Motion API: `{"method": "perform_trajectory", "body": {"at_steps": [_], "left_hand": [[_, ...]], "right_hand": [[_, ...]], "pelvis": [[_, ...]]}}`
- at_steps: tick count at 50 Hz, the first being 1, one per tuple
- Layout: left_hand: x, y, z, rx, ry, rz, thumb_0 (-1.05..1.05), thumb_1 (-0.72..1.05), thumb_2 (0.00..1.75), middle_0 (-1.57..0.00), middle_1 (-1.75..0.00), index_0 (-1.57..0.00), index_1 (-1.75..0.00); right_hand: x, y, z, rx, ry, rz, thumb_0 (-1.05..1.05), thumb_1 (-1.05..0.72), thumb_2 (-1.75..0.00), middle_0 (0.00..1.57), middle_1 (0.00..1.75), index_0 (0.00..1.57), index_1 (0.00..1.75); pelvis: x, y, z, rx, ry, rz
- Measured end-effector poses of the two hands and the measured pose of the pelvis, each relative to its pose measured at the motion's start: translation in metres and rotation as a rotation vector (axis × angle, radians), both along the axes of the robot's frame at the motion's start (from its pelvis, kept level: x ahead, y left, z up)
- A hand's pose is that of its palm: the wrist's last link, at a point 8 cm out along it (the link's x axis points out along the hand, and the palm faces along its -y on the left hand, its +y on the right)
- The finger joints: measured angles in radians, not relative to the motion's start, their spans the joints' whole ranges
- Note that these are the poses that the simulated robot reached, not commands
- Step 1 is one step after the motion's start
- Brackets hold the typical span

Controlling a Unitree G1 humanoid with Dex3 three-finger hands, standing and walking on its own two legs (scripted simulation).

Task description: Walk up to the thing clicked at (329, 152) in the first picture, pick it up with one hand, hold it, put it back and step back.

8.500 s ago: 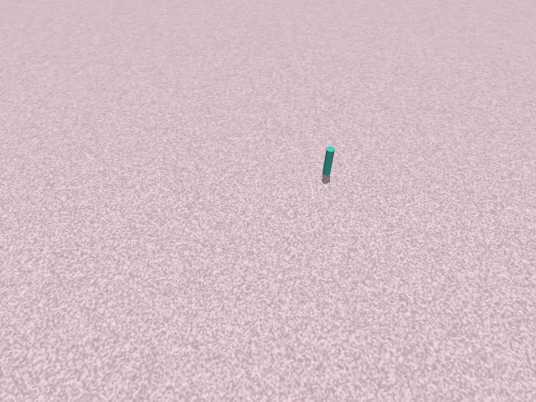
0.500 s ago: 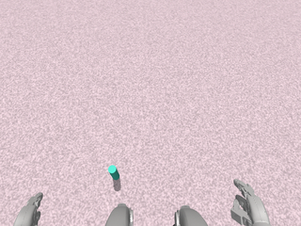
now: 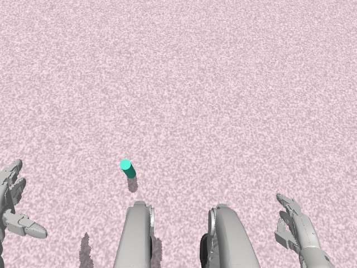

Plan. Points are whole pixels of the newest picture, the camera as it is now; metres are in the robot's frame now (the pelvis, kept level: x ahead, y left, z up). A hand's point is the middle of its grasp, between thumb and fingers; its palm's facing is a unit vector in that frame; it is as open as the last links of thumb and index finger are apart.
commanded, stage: go down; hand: left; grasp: from the side
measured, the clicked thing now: (128, 169) +0.43 +0.21 -0.50
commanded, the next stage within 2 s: approach in 1.78 s
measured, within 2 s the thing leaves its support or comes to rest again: neither
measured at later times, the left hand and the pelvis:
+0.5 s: hand (35, 181) +0.31 +0.38 -0.15, palm faces +0.16 -0.97 -0.17, open 17.3 cm; pelvis -0.03 +0.00 -0.11, yaw -3 degrees
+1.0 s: hand (37, 173) +0.33 +0.40 -0.17, palm faces +0.17 -0.98 -0.14, open 17.4 cm; pelvis -0.05 +0.00 -0.17, yaw -4 degrees
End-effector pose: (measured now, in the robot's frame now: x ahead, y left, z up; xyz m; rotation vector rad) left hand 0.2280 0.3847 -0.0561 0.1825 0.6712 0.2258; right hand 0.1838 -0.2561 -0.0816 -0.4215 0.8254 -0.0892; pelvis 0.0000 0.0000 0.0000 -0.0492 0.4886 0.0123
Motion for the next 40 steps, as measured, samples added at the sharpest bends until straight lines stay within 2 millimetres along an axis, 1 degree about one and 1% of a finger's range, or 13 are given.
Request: {"method": "perform_trajectory", "body": {"at_steps": [3, 7, 13, 17, 26, 40], "left_hand": [[0.012, 0.005, -0.013, -0.005, -0.041, -0.01, -0.01, -0.58, 0.05, -0.08, -0.08, -0.08, -0.09], [0.02, 0.014, -0.026, -0.007, -0.088, -0.009, -0.01, -0.57, 0.06, -0.07, -0.09, -0.07, -0.1], [0.027, 0.027, -0.044, -0.011, -0.156, -0.007, -0.01, -0.55, 0.07, -0.07, -0.1, -0.07, -0.1], [0.035, 0.034, -0.056, -0.017, -0.203, -0.018, -0.01, -0.53, 0.07, -0.07, -0.1, -0.07, -0.1], [0.054, 0.045, -0.074, -0.028, -0.283, -0.048, -0.01, -0.52, 0.06, -0.07, -0.08, -0.07, -0.08], [0.067, 0.054, -0.094, -0.036, -0.366, -0.049, -0.01, -0.52, 0.05, -0.06, -0.06, -0.06, -0.07]], "right_hand": [[-0.01, -0.003, -0.023, -0.004, 0.039, -0.008, 0.01, -0.91, -0.9, 0.2, 0.3, 0.2, 0.3], [-0.025, -0.006, -0.048, -0.006, 0.092, -0.016, 0.01, -0.91, -0.9, 0.2, 0.3, 0.2, 0.3], [-0.043, -0.01, -0.08, -0.021, 0.156, -0.015, 0.01, -0.9, -0.9, 0.2, 0.3, 0.2, 0.3], [-0.052, -0.012, -0.097, -0.04, 0.185, -0.009, 0.01, -0.9, -0.9, 0.2, 0.3, 0.2, 0.3], [-0.063, -0.014, -0.122, -0.066, 0.202, -0.004, 0.01, -0.91, -0.9, 0.2, 0.3, 0.2, 0.3], [-0.072, -0.019, -0.159, -0.079, 0.217, 0.028, 0.01, -0.92, -0.9, 0.2, 0.3, 0.2, 0.3]], "pelvis": [[-0.005, 0.0, -0.017, -0.004, 0.023, -0.005], [-0.011, -0.001, -0.036, -0.007, 0.047, -0.011], [-0.019, 0.0, -0.062, -0.014, 0.074, -0.016], [-0.024, 0.001, -0.079, -0.021, 0.083, -0.019], [-0.032, 0.003, -0.109, -0.037, 0.09, -0.023], [-0.043, 0.002, -0.147, -0.04, 0.084, -0.03]]}}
